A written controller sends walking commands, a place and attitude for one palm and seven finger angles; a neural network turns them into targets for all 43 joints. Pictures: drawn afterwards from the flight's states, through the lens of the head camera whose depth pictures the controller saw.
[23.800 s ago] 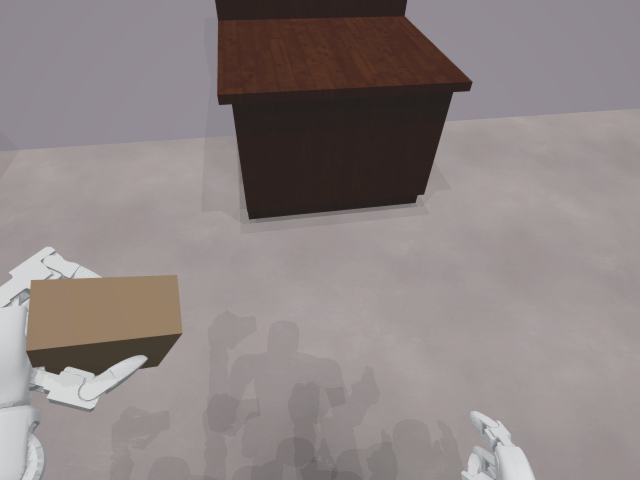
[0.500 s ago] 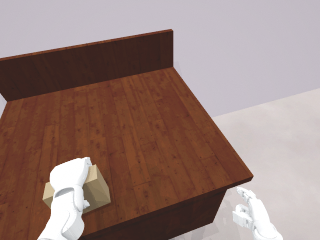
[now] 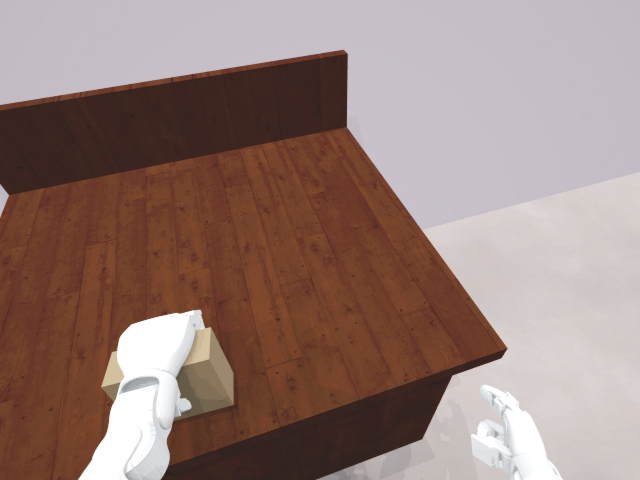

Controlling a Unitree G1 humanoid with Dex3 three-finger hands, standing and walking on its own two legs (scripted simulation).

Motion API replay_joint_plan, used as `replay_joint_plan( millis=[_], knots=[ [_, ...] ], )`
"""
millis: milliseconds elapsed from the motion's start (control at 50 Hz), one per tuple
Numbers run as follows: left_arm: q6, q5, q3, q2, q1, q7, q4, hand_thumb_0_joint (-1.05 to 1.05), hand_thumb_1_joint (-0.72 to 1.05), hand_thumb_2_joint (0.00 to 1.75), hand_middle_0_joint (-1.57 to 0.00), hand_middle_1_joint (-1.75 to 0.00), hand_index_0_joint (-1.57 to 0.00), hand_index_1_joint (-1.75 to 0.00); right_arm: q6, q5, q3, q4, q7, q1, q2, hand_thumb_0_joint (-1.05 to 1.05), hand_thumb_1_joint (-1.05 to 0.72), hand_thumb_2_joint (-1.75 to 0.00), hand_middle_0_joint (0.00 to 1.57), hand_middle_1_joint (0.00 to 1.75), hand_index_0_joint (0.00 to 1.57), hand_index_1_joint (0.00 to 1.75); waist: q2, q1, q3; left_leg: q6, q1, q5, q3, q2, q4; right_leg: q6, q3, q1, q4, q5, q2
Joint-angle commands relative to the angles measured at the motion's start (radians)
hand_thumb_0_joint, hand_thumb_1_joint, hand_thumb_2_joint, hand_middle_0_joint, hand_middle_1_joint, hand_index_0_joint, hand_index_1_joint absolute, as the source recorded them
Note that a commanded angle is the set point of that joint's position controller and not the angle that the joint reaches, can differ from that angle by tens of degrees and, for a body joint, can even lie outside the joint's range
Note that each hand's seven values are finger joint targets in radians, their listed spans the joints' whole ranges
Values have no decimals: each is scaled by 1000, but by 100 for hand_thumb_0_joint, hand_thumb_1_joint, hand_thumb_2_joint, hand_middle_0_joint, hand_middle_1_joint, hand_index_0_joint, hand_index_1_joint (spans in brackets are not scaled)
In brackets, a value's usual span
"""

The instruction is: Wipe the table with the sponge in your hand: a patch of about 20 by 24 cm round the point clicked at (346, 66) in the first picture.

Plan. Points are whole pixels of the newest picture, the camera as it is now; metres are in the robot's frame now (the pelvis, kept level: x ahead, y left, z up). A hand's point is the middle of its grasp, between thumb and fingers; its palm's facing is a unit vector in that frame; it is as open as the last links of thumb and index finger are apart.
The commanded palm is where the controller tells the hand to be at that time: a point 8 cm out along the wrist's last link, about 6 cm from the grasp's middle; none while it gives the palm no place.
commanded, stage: move the sponge above the wiping area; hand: left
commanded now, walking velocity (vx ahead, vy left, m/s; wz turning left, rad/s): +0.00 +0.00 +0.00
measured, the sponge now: (178, 386) +0.23 +0.25 -0.05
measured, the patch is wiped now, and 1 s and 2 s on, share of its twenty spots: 0.00 0.00 0.00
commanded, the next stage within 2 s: lower the sponge onto the table in 0.92 s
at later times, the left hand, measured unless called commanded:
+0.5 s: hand (168, 352) +0.24 +0.25 +0.02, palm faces +0.01 -0.08 -1.00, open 9.7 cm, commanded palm +0.22 +0.26 +0.08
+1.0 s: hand (149, 335) +0.25 +0.27 +0.04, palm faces +0.08 -0.04 -1.00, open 9.7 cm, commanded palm +0.22 +0.26 +0.08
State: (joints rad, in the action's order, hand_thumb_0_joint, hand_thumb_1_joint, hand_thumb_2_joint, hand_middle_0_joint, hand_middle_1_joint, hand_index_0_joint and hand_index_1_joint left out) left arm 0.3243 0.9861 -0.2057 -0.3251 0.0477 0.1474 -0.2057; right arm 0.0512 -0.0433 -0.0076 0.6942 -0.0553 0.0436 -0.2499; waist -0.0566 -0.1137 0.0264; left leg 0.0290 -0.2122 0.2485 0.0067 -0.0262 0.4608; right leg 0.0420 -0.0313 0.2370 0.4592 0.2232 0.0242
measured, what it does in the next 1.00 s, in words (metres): stands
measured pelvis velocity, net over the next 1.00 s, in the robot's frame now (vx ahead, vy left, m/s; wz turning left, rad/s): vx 0.00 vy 0.00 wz -0.02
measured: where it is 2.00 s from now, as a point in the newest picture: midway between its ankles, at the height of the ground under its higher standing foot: outside the picture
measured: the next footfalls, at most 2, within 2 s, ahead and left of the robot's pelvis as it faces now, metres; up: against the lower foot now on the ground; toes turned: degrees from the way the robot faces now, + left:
none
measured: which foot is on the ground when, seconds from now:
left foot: down 0.00-1.00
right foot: down 0.00-1.00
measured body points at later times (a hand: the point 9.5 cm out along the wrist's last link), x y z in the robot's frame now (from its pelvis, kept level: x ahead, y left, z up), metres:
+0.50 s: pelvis +0.00 +0.00 +0.00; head -0.01 -0.03 +0.45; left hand +0.24 +0.25 +0.07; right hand +0.24 -0.21 -0.08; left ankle +0.00 +0.10 -0.74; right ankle +0.01 -0.10 -0.74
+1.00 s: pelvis +0.00 +0.00 +0.00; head -0.01 -0.03 +0.45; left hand +0.25 +0.27 +0.09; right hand +0.23 -0.22 -0.09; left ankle +0.00 +0.10 -0.74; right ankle +0.01 -0.10 -0.74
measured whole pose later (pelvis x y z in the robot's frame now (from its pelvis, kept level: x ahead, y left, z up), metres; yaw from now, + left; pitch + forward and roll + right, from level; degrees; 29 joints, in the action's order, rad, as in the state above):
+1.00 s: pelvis +0.00 +0.00 +0.00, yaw -1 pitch +0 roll +0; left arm 0.41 0.98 -0.15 -0.34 0.03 0.28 -0.17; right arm 0.06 -0.07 0.00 0.74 -0.04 0.04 -0.25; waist -0.08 -0.12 0.05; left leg 0.02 -0.19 0.25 0.02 -0.02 0.45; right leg 0.04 -0.01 0.22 0.45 0.22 0.03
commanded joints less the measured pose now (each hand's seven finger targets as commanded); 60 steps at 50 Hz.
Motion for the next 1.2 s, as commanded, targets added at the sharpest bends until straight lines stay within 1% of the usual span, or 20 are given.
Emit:
replay_joint_plan(
  millis=[0, 80, 120, 180, 260, 340, 380, 480, 540, 600, 700, 780, 800, 880, 900, 960, 1020, 1060, 1100, 1180],
  knots=[
    [-47, 88, 219, -265, -366, 173, 292, 0, 10, 130, -120, -160, -120, -160, -68, 7, 39, -145, -12, -192, -86, 0, -90, -90, 20, 30, 20, 30, -92, -9, 283, 1, 75, -234, -98, -2, -54, 62, 121, -97, -52, -168, 7],
    [91, -5, 221, -214, -206, 176, 141, 0, 10, 130, -120, -160, -120, -160, -53, -24, 40, -128, 5, -241, -107, 0, -90, -90, 20, 30, 20, 30, 48, -20, 201, -9, 39, -218, -88, -3, -81, 52, 134, -114, -83, -186, -2],
    [170, -50, 123, -122, -168, 124, 103, 0, 10, 130, -120, -160, -120, -160, -37, -38, 29, -140, 9, -271, -107, 0, -90, -90, 20, 30, 20, 30, 114, -3, 156, -7, 20, -199, -77, -2, -89, 35, 113, -108, -95, -184, -12],
    [227, -63, 69, -110, -156, 34, 98, 0, 10, 130, -120, -160, -120, -160, -14, -43, 22, -157, 9, -279, -123, 0, -90, -90, 20, 30, 20, 30, 122, 16, 117, 5, 10, -178, -84, -10, -87, 34, 118, -94, -103, -164, -14],
    [126, -11, 43, -129, -226, -27, 227, 0, 10, 130, -120, -160, -120, -160, -23, -16, 24, -187, 12, -225, -111, 0, -90, -90, 20, 30, 20, 30, 101, 28, 225, 28, 44, -222, -86, -18, -41, 36, 110, -113, -67, -232, -13],
    [-44, 55, 143, -226, -351, 64, 382, 0, 10, 130, -120, -160, -120, -160, -56, 14, 36, -178, -4, -191, -88, 0, -90, -90, 20, 30, 20, 30, -45, 8, 300, 24, 100, -254, -101, -3, -27, 54, 126, -101, -36, -228, 2],
    [-56, 73, 263, -337, -346, 132, 372, 0, 10, 130, -120, -160, -120, -160, -58, 18, 39, -153, -13, -186, -100, 0, -90, -90, 20, 30, 20, 30, -84, -13, 286, 10, 99, -248, -109, 0, -37, 65, 151, -100, -49, -210, 12],
    [70, 48, 218, -239, -281, 201, 212, 0, 10, 130, -120, -160, -120, -160, -50, -16, 35, -127, 1, -249, -100, 0, -90, -90, 20, 30, 20, 30, -32, -18, 192, -12, 61, -206, -97, -3, -79, 65, 148, -78, -88, -133, 5],
    [187, -41, 87, -98, -193, 128, 111, 0, 10, 130, -120, -160, -120, -160, -34, -39, 26, -141, 7, -288, -101, 0, -90, -90, 20, 30, 20, 30, 76, 1, 145, -7, 33, -181, -78, -1, -95, 37, 108, -90, -106, -139, -10],
    [242, -73, 8, -57, -200, 23, 64, 0, 10, 130, -120, -160, -120, -160, -8, -46, 15, -160, 1, -272, -116, 0, -90, -90, 20, 30, 20, 30, 133, 33, 111, 11, 8, -142, -79, -8, -90, 28, 96, -82, -114, -115, -13],
    [85, 1, 84, -178, -301, -38, 210, 0, 10, 130, -120, -160, -120, -160, -21, -11, 23, -186, -1, -206, -112, 0, -90, -90, 20, 30, 20, 30, 69, 25, 263, 33, 42, -192, -82, -21, -38, 37, 108, -125, -60, -193, -10],
    [-71, 64, 262, -343, -341, 87, 358, 0, 10, 130, -120, -160, -120, -160, -53, 18, 39, -165, -10, -174, -101, 0, -90, -90, 20, 30, 20, 30, -78, -13, 321, 15, 80, -246, -106, -7, -30, 60, 152, -127, -36, -237, 7],
    [-78, 71, 218, -277, -353, 119, 385, 0, 10, 130, -120, -160, -120, -160, -59, 17, 38, -171, -12, -181, -84, 0, -90, -90, 20, 30, 20, 30, -119, -8, 323, 8, 81, -259, -98, -4, -36, 59, 128, -123, -28, -225, 5],
    [20, 63, 263, -278, -263, 208, 261, 0, 10, 130, -120, -160, -120, -160, -57, -5, 43, -140, 3, -221, -102, 0, -90, -90, 20, 30, 20, 30, -68, -27, 224, -10, 62, -248, -101, 0, -58, 70, 152, -84, -64, -193, 9],
    [64, 39, 187, -187, -230, 203, 221, 0, 10, 130, -120, -160, -120, -160, -53, -14, 40, -144, 9, -231, -91, 0, -90, -90, 20, 30, 20, 30, -17, -18, 214, -8, 45, -234, -85, 1, -66, 58, 125, -99, -67, -192, 1],
    [187, -45, 116, -112, -145, 143, 113, 0, 10, 130, -120, -160, -120, -160, -34, -39, 35, -138, 14, -280, -107, 0, -90, -90, 20, 30, 20, 30, 122, -7, 150, -6, 23, -189, -77, 2, -85, 34, 118, -98, -99, -166, -11],
    [240, -77, 71, -113, -145, 44, 101, 0, 10, 130, -120, -160, -120, -160, -13, -47, 20, -157, 7, -287, -120, 0, -90, -90, 20, 30, 20, 30, 162, 18, 124, 11, 6, -161, -80, -9, -84, 25, 119, -105, -106, -159, -17],
    [222, -48, 49, -137, -230, -11, 121, 0, 10, 130, -120, -160, -120, -160, -8, -37, 16, -166, -1, -266, -124, 0, -90, -90, 20, 30, 20, 30, 161, 36, 124, 22, 5, -143, -82, -16, -72, 24, 116, -84, -106, -129, -17],
    [146, -17, 53, -162, -330, -30, 209, 0, 10, 130, -120, -160, -120, -160, -19, -24, 20, -183, -9, -238, -116, 0, -90, -90, 20, 30, 20, 30, 57, 39, 186, 33, 41, -141, -83, -18, -59, 32, 104, -84, -90, -103, -10],
    [-46, 54, 220, -334, -428, 43, 314, 0, 10, 130, -120, -160, -120, -160, -55, 10, 33, -156, -24, -179, -101, 0, -90, -90, 20, 30, 20, 30, -74, 9, 290, 28, 93, -189, -100, -14, -35, 53, 140, -102, -61, -154, 8]
  ],
)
